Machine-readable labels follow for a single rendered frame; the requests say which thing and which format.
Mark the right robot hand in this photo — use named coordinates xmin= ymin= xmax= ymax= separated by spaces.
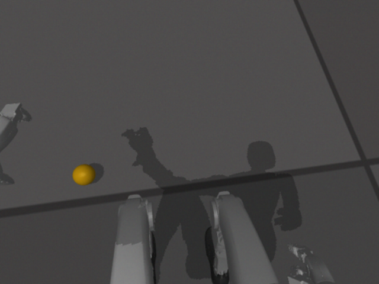
xmin=287 ymin=243 xmax=335 ymax=284

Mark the right robot foot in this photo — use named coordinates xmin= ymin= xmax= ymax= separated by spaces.
xmin=205 ymin=227 xmax=229 ymax=284

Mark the ball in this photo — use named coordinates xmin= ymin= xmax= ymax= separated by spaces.
xmin=72 ymin=164 xmax=95 ymax=185

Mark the left robot hand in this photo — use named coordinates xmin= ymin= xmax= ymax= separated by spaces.
xmin=0 ymin=103 xmax=32 ymax=185

